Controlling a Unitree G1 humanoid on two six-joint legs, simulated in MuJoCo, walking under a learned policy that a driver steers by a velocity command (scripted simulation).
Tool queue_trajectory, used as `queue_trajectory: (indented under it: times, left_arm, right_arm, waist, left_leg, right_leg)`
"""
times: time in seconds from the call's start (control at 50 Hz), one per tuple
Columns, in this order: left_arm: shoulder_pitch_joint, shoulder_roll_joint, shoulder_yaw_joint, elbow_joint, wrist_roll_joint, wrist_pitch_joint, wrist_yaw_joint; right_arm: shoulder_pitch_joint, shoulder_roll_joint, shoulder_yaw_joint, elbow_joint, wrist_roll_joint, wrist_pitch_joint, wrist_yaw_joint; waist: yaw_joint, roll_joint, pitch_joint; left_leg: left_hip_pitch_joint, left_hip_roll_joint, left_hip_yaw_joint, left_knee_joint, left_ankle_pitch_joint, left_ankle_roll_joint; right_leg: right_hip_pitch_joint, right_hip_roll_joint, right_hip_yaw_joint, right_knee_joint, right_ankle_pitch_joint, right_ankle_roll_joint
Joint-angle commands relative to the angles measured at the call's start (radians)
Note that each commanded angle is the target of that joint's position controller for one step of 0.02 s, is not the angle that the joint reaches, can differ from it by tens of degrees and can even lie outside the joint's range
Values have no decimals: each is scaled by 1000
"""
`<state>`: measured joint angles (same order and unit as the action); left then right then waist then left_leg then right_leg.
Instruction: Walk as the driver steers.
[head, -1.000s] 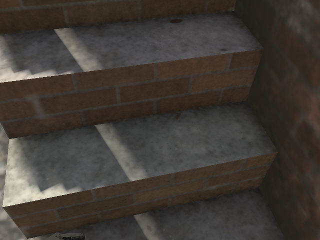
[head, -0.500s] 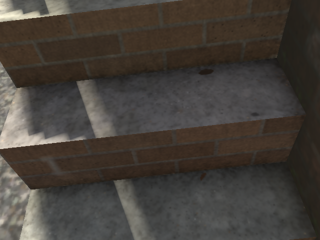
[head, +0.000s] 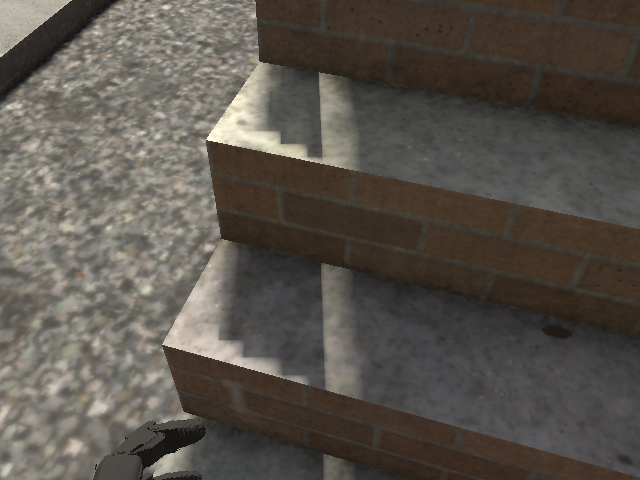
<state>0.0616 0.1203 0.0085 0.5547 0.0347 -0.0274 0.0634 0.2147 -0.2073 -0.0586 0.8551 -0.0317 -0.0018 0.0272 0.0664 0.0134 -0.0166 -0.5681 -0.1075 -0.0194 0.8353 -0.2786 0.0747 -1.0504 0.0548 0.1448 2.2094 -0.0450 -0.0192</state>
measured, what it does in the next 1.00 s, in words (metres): climbs, turning right: right foot 0.19 m higher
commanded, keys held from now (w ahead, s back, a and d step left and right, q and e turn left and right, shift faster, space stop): w+e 0.48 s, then w+q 0.52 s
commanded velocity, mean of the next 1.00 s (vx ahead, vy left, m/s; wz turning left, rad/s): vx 0.25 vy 0.00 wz -0.05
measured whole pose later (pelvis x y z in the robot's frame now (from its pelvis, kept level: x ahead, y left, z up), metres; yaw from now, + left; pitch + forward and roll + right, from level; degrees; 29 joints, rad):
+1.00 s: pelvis +0.07 -0.03 +0.13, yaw -19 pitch +0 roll -2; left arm -0.29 0.17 0.02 0.53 0.00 -0.05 0.06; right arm 0.36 -0.30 -0.10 0.65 -0.07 0.08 -0.02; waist -0.32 0.09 0.19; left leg -0.54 0.10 0.07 1.07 -0.03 0.05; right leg -0.54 -0.28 -0.16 1.00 -0.88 0.22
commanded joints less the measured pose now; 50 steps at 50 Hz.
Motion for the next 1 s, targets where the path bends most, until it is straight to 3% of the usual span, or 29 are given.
queue_trajectory:
  times: [0.02, 0.06, 0.14, 0.24, 0.26, 0.34, 0.4, 0.42, 0.44, 0.46, 0.48, 0.5, 0.52, 0.54, 0.56, 0.58, 0.62, 0.64, 0.66, 0.68, 0.72, 0.82, 0.86, 0.88, 0.9, 0.92, 0.94, 0.96, 1.0]
  left_arm:
    - [192, -90, -28, 75, -24, 29, 16]
    - [148, -84, -24, 71, -26, 33, 30]
    - [76, -35, -13, 84, -13, 25, 36]
    - [-9, -30, 6, 103, -28, 38, 29]
    - [-13, -33, 6, 94, -22, 42, 31]
    - [-109, -17, 20, 49, 0, 35, 2]
    - [-201, -40, 17, 4, -13, 30, 8]
    - [-90, -11, 8, 5, -91, 22, -8]
    - [-54, 20, 2, -7, -92, 15, -18]
    - [-38, 28, -12, -16, -82, 20, -38]
    - [-22, 29, -4, -9, -100, 29, -40]
    - [241, 50, 22, 58, -83, 20, -16]
    - [524, 131, 45, 132, -103, 8, 16]
    - [527, 224, 68, 148, -120, 20, 53]
    - [426, 277, 58, 101, -78, 33, 92]
    - [340, 249, 51, 60, -67, 21, 97]
    - [26, 158, 24, -5, -36, 10, 75]
    - [-109, 125, 21, -39, -46, -7, 72]
    - [-141, 80, 3, -54, -48, -23, 64]
    - [-128, 71, -1, -56, -42, -34, 55]
    - [-101, 106, 8, -41, -38, -47, 39]
    - [-163, 156, 21, -76, -39, -47, 17]
    - [-215, 171, 37, -60, -34, -57, 34]
    - [-257, 200, 49, -68, -31, -58, 37]
    - [-296, 175, 37, -94, -22, -59, 20]
    - [-371, 119, 21, -117, -30, -64, 22]
    - [-432, 108, 14, -127, -18, -63, 5]
    - [-439, 129, 27, -123, -24, -50, -8]
    - [-430, 108, 34, -111, -42, -21, -5]
  right_arm:
    - [-47, -23, 5, -11, 1, -83, 14]
    - [-46, -65, -3, 1, -4, -94, 19]
    - [58, -83, -5, 38, 10, -113, -17]
    - [202, -117, -24, 104, 35, -164, -61]
    - [207, -134, -34, 111, 31, -171, -65]
    - [269, -103, -38, 140, 5, -173, -87]
    - [311, -91, -37, 162, -19, -196, -90]
    - [92, -76, -19, 122, -15, -175, -97]
    - [-82, -84, -14, 65, -6, -164, -106]
    - [-152, -70, -17, 42, 28, -138, -99]
    - [-84, -123, -27, 45, 51, -127, -98]
    - [-74, -137, -35, 17, 46, -102, -76]
    - [-127, -202, -62, -51, 62, -95, -50]
    - [-126, -184, -66, -76, 53, -90, -2]
    - [43, -100, -51, -34, 52, -78, 27]
    - [-69, -83, -46, -40, 18, -67, 40]
    - [38, -85, -32, -54, -20, -23, 4]
    - [108, -114, -44, -58, -56, 20, -19]
    - [111, -114, -46, -62, -78, 54, -39]
    - [88, -112, -49, -86, -80, 77, -50]
    - [49, -95, -46, -132, -69, 98, -62]
    - [124, -110, -43, -202, -88, 108, -67]
    - [181, -110, -43, -209, -97, 105, -75]
    - [240, -117, -55, -187, -91, 115, -70]
    - [325, -98, -46, -193, -88, 127, -79]
    - [437, -102, -50, -171, -69, 128, -83]
    - [509, -94, -50, -162, -47, 119, -76]
    - [583, -95, -53, -154, -18, 103, -59]
    - [742, -34, -41, -82, -6, 66, -22]
  waist:
    - [32, 51, 56]
    - [22, 122, 57]
    - [-32, 72, 51]
    - [-88, 134, 41]
    - [-85, 118, 43]
    - [-118, 90, 14]
    - [-139, 88, 37]
    - [-70, 183, -56]
    - [-4, 187, -28]
    - [24, 96, -46]
    - [-11, 62, -68]
    - [109, -122, -194]
    - [204, -251, -287]
    - [177, -463, -284]
    - [79, -418, -387]
    - [59, -194, -207]
    - [-159, -182, -111]
    - [-231, -220, -162]
    - [-244, -173, -154]
    - [-242, -112, -124]
    - [-262, -85, -84]
    - [-332, -179, -125]
    - [-358, -203, -137]
    - [-378, -122, -148]
    - [-413, -178, -140]
    - [-456, -178, -171]
    - [-494, -237, -179]
    - [-490, -263, -193]
    - [-504, -142, -202]
  left_leg:
    - [-64, 185, -248, -373, -228, -3]
    - [-27, 243, -286, -422, -260, 11]
    - [138, 315, -279, -478, -288, 2]
    - [355, 416, -263, -561, -267, 126]
    - [402, 437, -252, -573, -250, 128]
    - [568, 479, -179, -617, -246, 142]
    - [635, 533, -142, -669, -198, 151]
    - [546, 432, 39, -660, 73, 150]
    - [370, 355, 178, -664, 129, 61]
    - [119, 261, 261, -670, 137, 40]
    - [64, 305, 186, -657, 322, 94]
    - [195, 208, 217, -285, 740, 65]
    - [20, 121, 133, 116, 605, -81]
    - [-190, 28, -100, 557, -235, -177]
    - [-281, -65, -299, 1008, -313, -238]
    - [-329, -46, -313, 1091, -238, -196]
    - [-367, 18, -270, 947, -56, -147]
    - [-298, 24, -220, 996, 47, -137]
    - [-287, 3, -144, 1025, 129, -148]
    - [-279, -8, -95, 1005, 179, -143]
    - [-317, -20, -54, 991, 226, -127]
    - [-390, 24, -77, 1014, 248, -104]
    - [-426, 68, -91, 875, 217, -105]
    - [-350, 74, -44, 831, 212, -99]
    - [-339, 108, 11, 720, 188, -111]
    - [-191, 109, 64, 614, 199, -95]
    - [-47, 177, 85, 403, 152, -63]
    - [84, 234, 124, 174, 155, -19]
    - [360, 299, 115, -284, 408, 49]
  right_leg:
    - [-125, 88, 38, 113, 48, -13]
    - [-251, 115, 24, 291, 13, -28]
    - [-354, 83, 2, 208, 50, -20]
    - [-426, 44, -25, 195, -24, -52]
    - [-443, 23, -23, 207, -67, -55]
    - [-466, -48, 0, 66, -152, -73]
    - [-529, -90, 23, 77, -299, -74]
    - [-246, -51, -120, 7, -470, -31]
    - [23, -156, -128, -449, -457, -23]
    - [409, -143, -198, -903, -365, -19]
    - [635, -83, -292, -1092, -307, -6]
    - [844, -3, -220, -1308, -159, -25]
    - [1201, -97, 0, -1624, 151, -50]
    - [1260, -236, 204, -1644, 516, -38]
    - [1170, -334, 282, -1493, 600, -55]
    - [956, -315, 190, -1451, 464, -4]
    - [760, -371, 238, -1334, 123, 2]
    - [693, -357, 171, -1272, -22, -2]
    - [625, -315, 67, -1268, -175, 5]
    - [588, -296, 15, -1303, -176, 4]
    - [575, -302, -21, -1339, -167, -10]
    - [690, -414, 4, -1390, -186, -24]
    - [782, -453, 6, -1421, -273, 9]
    - [779, -443, -42, -1403, -224, 23]
    - [832, -430, -104, -1407, -182, 41]
    - [787, -402, -186, -1382, -69, 51]
    - [761, -394, -222, -1363, -78, 47]
    - [801, -399, -261, -1356, 10, 59]
    - [846, -359, -343, -1107, 65, 75]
